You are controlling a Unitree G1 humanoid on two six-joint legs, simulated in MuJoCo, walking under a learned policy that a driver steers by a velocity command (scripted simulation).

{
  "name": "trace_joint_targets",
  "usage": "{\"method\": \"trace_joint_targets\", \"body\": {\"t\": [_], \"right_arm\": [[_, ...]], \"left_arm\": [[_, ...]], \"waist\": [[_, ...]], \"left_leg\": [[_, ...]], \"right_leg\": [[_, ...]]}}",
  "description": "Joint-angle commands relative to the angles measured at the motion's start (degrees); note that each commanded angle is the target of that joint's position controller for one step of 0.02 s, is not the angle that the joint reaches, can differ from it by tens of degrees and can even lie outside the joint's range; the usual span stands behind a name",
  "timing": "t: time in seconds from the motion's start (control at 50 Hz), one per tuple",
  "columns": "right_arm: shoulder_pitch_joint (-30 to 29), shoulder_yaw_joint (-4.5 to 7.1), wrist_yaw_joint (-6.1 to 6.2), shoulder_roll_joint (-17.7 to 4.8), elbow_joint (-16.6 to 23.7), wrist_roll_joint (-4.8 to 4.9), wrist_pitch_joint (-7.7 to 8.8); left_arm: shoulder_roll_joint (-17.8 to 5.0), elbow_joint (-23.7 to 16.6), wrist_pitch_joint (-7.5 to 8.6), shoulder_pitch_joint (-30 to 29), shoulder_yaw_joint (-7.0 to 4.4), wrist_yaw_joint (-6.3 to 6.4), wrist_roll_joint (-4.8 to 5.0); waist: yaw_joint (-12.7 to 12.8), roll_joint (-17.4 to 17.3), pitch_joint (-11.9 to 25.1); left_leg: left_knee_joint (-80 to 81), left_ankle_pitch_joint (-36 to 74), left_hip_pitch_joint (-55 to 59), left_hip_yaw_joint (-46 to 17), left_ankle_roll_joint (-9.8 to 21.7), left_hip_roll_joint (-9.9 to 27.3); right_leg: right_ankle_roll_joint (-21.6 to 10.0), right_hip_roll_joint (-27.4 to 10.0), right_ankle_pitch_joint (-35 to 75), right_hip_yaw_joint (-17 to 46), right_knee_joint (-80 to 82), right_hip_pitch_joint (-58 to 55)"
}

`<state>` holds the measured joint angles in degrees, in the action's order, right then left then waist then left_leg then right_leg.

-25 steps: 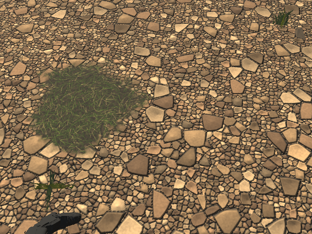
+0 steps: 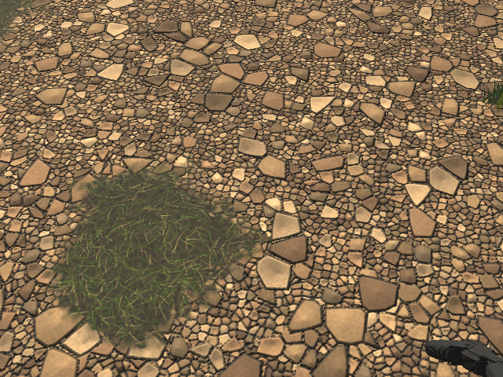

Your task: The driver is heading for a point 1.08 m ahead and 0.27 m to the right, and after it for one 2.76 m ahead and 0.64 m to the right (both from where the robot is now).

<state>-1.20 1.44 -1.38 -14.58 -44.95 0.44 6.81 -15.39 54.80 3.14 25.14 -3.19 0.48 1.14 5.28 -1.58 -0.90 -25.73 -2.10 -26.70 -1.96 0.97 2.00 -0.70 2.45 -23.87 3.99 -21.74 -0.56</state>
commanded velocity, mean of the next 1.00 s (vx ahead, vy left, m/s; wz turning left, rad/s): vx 0.50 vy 0.00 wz -0.49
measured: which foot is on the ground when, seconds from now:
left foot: down 0.00-0.54, up 0.56-1.00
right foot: down 0.00-0.02, up 0.04-0.52, down 0.54-1.00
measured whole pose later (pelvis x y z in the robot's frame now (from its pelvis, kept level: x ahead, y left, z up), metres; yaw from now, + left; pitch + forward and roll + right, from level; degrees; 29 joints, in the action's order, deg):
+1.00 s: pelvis +0.52 -0.13 +0.01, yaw -30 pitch +2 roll -1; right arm 2.0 1.9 -2.3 -15.7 -42.6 0.1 6.3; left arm -16.4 44.5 3.0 21.3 -4.1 0.5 0.9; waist 4.4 -2.4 -0.5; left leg -28.1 0.9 -30.2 -1.1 0.7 1.4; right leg -3.0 4.8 -22.0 6.9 -20.6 0.2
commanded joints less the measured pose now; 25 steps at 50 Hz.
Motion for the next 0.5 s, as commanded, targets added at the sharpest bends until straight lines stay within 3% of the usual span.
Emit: {"method": "trace_joint_targets", "body": {"t": [0.02, 0.04, 0.06, 0.08, 0.1, 0.12, 0.16, 0.22, 0.32, 0.42, 0.46, 0.48, 0.5], "right_arm": [[23.81, 5.93, 1.11, -18.29, -2.03, -1.08, 0.16], [24.58, 5.13, 0.84, -15.21, -2.32, -0.87, -0.35], [20.59, 3.76, 0.94, -10.12, -1.44, -0.59, -0.34], [16.45, 3.04, 0.99, -8.00, -0.85, -0.45, -0.40], [13.16, 2.50, 0.83, -6.25, -0.90, -0.60, -0.37], [11.22, 2.29, 0.79, -5.32, -1.08, -1.00, -0.18], [9.99, 2.61, 0.77, -5.42, -1.72, -1.24, 0.24], [10.92, 3.37, 1.18, -7.28, -2.98, -1.27, 0.64], [13.07, 4.10, 2.02, -9.91, -3.89, -1.00, -0.28], [17.31, 4.92, 2.20, -12.04, -5.30, 0.33, -2.09], [16.97, 5.33, 2.28, -13.26, -5.23, 0.80, -2.92], [16.53, 5.61, 2.42, -14.15, -4.97, 1.04, -3.30], [16.02, 5.81, 2.56, -14.76, -4.72, 1.20, -3.81]], "left_arm": [[-0.36, -6.14, 1.22, 1.96, 0.68, -0.08, -0.90], [-1.38, -6.64, 1.96, 3.31, 0.74, -0.13, 0.72], [-7.88, -7.09, 1.97, -1.55, -1.06, 0.08, 2.04], [-8.59, -8.02, 1.64, -5.16, -1.49, 0.35, 1.92], [-7.69, -8.25, 1.19, -6.26, -1.65, 0.48, 1.17], [-6.48, -8.33, 0.53, -5.82, -1.95, 0.39, 0.75], [-3.92, -8.75, -0.79, -5.15, -1.79, 0.02, 0.83], [-3.40, -11.13, -1.75, -8.16, -1.85, -0.07, 0.44], [-2.48, -14.46, -1.07, -16.49, -1.19, -1.85, 0.14], [-2.62, -18.88, -1.11, -24.48, -0.76, -3.52, 0.15], [-3.83, -20.02, -1.27, -24.18, -1.29, -3.95, 0.14], [-4.96, -20.03, -1.45, -22.19, -1.89, -3.96, 0.09], [-6.74, -19.05, -1.59, -17.00, -2.95, -3.85, 0.20]], "waist": [[-11.13, -8.77, 21.09], [-10.86, -16.41, 24.72], [-11.06, -9.09, 15.24], [-9.89, -5.51, 9.01], [-8.20, -3.62, 4.88], [-6.42, -5.16, 2.77], [-5.00, -5.25, 1.14], [-4.71, -2.77, -0.58], [-7.29, -0.95, -2.40], [-9.61, -0.53, -4.80], [-8.15, -1.78, -3.58], [-6.55, -3.07, -1.50], [-3.34, -3.57, 1.75]], "left_leg": [[-1.63, -6.06, 49.96, -24.30, 11.64, 19.66], [6.99, -17.55, 51.90, -40.57, 14.61, 23.88], [8.84, -22.38, 43.91, -32.96, 11.45, 21.19], [9.96, -18.92, 35.39, -24.43, 9.29, 19.10], [12.02, -13.79, 27.99, -18.43, 8.61, 16.63], [13.96, -10.55, 23.10, -13.56, 7.93, 14.74], [16.88, -5.87, 18.27, -7.10, 8.12, 13.16], [18.61, 0.70, 18.05, -1.15, 9.59, 13.66], [19.23, 4.26, 21.27, 7.32, 8.65, 12.74], [16.30, 7.95, 29.94, 11.03, 7.34, 15.19], [11.42, 20.24, 32.40, 12.82, 6.17, 15.61], [6.85, 30.44, 32.96, 13.75, 5.57, 15.44], [-1.25, 38.67, 32.37, 14.82, 4.86, 14.68]], "right_leg": [[-1.53, -0.16, 7.52, -0.68, -37.65, 31.70], [-1.17, 0.27, -10.55, 3.14, -48.66, 41.49], [-1.74, -3.34, -6.59, 4.75, -52.60, 45.10], [-1.84, -5.97, -1.39, 2.86, -51.93, 44.74], [-1.51, -7.82, 2.67, 2.48, -49.42, 42.43], [-1.37, -9.52, 5.46, 2.75, -46.90, 39.55], [-0.95, -10.53, 8.13, 1.73, -45.59, 36.43], [-0.06, -11.07, 13.47, 2.21, -40.92, 39.81], [-0.11, -10.14, 25.19, -1.27, -24.87, 39.54], [-2.17, -8.78, 21.74, -5.14, -16.64, 41.00], [-4.02, -6.49, 16.46, -7.64, -15.18, 37.51], [-5.18, -4.37, 13.45, -9.45, -15.21, 33.31], [-6.67, -1.73, 11.66, -11.06, -14.47, 26.18]]}}
Velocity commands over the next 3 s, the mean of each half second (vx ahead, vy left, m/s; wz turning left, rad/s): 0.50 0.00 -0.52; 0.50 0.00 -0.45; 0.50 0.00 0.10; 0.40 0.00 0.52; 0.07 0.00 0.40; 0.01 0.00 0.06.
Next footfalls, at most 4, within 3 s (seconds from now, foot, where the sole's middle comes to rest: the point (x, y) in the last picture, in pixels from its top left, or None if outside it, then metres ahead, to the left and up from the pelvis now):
0.54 right None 0.39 -0.18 -0.76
1.04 left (328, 282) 0.75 -0.12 -0.76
1.52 right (441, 253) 0.88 -0.46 -0.76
2.00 left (370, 175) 1.17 -0.27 -0.76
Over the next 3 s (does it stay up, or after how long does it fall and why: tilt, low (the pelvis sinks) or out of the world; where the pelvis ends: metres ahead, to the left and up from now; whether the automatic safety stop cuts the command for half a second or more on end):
stays up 1.12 -0.39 0.01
